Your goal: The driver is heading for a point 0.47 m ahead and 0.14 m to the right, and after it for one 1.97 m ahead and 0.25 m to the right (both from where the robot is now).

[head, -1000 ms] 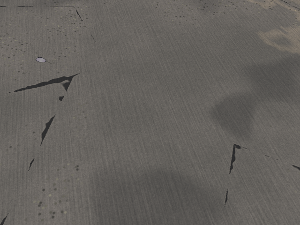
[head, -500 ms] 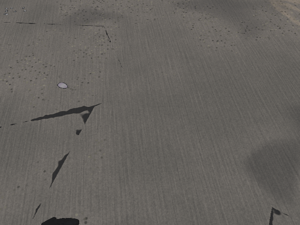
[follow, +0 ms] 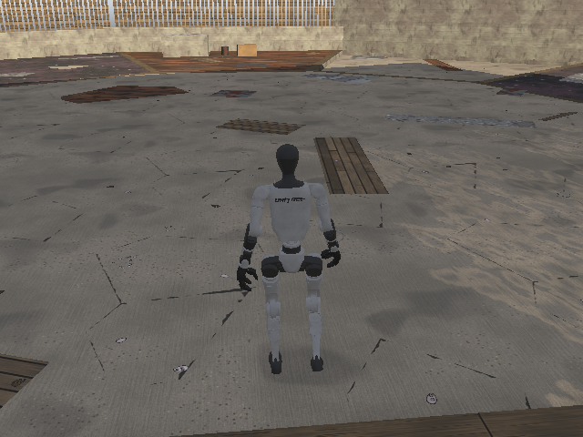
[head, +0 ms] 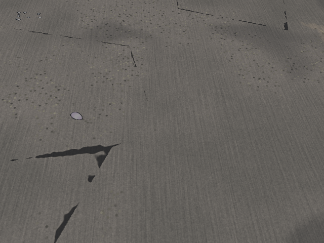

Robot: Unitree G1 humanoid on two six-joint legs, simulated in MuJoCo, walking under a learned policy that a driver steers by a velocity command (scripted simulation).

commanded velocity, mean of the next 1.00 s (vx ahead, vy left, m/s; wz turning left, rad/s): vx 0.20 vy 0.00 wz -0.51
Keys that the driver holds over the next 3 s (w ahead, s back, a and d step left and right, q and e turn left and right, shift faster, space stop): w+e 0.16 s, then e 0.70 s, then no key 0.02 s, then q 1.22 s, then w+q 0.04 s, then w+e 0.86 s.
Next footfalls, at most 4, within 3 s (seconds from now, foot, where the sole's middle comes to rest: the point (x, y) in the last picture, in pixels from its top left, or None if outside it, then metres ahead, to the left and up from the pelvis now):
0.36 right None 0.31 -0.13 -0.78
1.00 left None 0.35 0.04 -0.78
1.44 right None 0.23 -0.12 -0.78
1.94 left None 0.26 0.08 -0.78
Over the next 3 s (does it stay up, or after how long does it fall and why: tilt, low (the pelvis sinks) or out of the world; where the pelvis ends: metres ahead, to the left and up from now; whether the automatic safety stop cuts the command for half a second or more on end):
stays up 0.58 -0.09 0.00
